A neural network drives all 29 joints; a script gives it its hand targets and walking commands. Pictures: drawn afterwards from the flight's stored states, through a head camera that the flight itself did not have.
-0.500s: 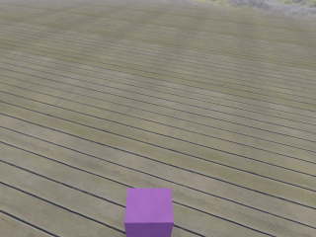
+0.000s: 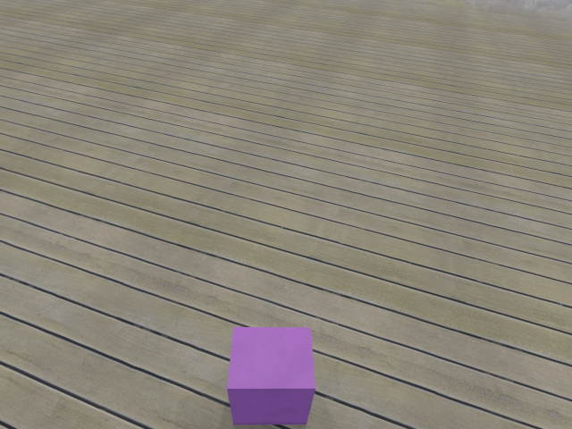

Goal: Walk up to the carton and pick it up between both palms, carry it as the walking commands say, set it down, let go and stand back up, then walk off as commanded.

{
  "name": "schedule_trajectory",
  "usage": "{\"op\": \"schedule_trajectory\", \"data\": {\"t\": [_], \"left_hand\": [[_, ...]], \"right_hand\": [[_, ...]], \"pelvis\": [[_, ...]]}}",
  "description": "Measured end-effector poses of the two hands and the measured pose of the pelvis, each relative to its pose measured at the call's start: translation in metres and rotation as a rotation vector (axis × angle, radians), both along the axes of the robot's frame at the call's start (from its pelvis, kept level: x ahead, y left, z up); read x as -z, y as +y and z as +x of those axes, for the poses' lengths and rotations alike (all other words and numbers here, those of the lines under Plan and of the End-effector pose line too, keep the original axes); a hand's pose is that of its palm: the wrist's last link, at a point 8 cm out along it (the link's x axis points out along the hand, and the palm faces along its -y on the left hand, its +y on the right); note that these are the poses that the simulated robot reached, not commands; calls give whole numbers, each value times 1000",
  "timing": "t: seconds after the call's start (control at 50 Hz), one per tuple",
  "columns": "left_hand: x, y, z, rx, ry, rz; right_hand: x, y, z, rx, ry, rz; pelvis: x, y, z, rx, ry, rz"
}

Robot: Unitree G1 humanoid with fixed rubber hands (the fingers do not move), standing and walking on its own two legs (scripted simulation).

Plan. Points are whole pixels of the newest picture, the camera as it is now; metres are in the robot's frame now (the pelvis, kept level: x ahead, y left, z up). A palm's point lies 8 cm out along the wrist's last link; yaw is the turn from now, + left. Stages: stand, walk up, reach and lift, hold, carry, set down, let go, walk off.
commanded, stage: stand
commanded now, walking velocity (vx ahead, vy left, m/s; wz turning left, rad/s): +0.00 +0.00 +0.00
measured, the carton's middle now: (271, 377) +0.46 +0.02 -0.63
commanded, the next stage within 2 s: walk off in 0.50 s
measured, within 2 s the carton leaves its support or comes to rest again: neither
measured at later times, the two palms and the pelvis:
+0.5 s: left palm out of the picture +0.06 +0.29 -0.12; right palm out of the picture +0.06 -0.28 -0.11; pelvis +0.00 +0.01 +0.00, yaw +0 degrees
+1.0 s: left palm out of the picture +0.02 +0.25 -0.14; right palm out of the picture +0.06 -0.28 -0.13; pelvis +0.01 -0.02 +0.00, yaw -2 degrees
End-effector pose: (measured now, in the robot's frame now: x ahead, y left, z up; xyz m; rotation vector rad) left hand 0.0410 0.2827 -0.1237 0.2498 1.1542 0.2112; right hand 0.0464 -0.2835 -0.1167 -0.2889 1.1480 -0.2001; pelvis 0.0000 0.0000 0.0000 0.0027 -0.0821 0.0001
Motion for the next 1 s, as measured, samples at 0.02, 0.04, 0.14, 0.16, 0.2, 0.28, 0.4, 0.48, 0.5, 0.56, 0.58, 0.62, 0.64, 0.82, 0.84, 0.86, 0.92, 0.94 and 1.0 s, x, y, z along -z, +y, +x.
{"op": "schedule_trajectory", "data": {"t": [0.02, 0.04, 0.14, 0.16, 0.2, 0.28, 0.4, 0.48, 0.5, 0.56, 0.58, 0.62, 0.64, 0.82, 0.84, 0.86, 0.92, 0.94, 1.0], "left_hand": [[0, 0, 0, 0, 2, 0], [0, 0, 1, 0, 3, -1], [-1, 3, 3, 0, 13, 0], [-1, 3, 4, 0, 14, 1], [-2, 4, 5, 1, 17, 3], [-2, 6, 8, 2, 26, 5], [-4, 8, 11, 6, 34, 10], [-4, 9, 15, 7, 36, 11], [-5, 10, 15, 8, 37, 11], [-5, 10, 17, 10, 41, 10], [-5, 10, 17, 9, 42, 10], [-5, 10, 18, 9, 43, 9], [-5, 10, 18, 9, 45, 9], [1, 2, 12, 6, 108, 4], [3, -1, 9, 7, 130, -2], [5, -6, 5, 8, 152, -8], [12, -19, -6, 8, 207, -28], [14, -23, -9, 8, 221, -32], [18, -36, -18, 11, 251, -38]], "right_hand": [[0, 0, 1, -2, 1, 0], [0, 0, 2, -3, 2, -1], [-2, 0, 7, -8, 11, -4], [-2, 0, 7, -9, 12, -5], [-2, 0, 9, -10, 14, -6], [-3, 0, 12, -11, 16, -6], [-3, 0, 15, -10, 25, -10], [-4, 0, 16, -10, 30, -11], [-4, 0, 16, -10, 31, -11], [-4, 0, 17, -9, 34, -12], [-4, 0, 17, -9, 36, -12], [-4, 0, 17, -9, 40, -12], [-4, 0, 18, -9, 42, -12], [-3, 4, 19, 2, 57, 1], [-2, 6, 19, 5, 60, 9], [-1, 8, 18, 9, 63, 16], [4, 12, 15, 19, 77, 36], [5, 13, 14, 24, 83, 41], [12, 7, 10, 49, 97, 51]], "pelvis": [[0, 0, 0, 0, 0, 0], [0, 0, 0, 0, 1, 0], [-2, 1, 1, -1, 3, -1], [-2, 2, 1, -1, 3, -1], [-2, 2, 2, -2, 4, 0], [-3, 3, 3, -1, 6, 0], [-4, 4, 4, 0, 8, 0], [-5, 5, 4, 0, 10, 1], [-5, 5, 4, 0, 10, 1], [-5, 6, 5, 0, 12, 1], [-5, 6, 5, -1, 12, 2], [-5, 6, 5, -1, 13, 2], [-5, 6, 5, -1, 14, 2], [-6, 4, 8, 6, 29, 3], [-6, 3, 9, 8, 32, 2], [-6, 2, 9, 9, 35, 2], [-4, -4, 10, 14, 44, 3], [-3, -6, 10, 15, 47, 4], [0, -17, 10, 26, 56, 16]]}}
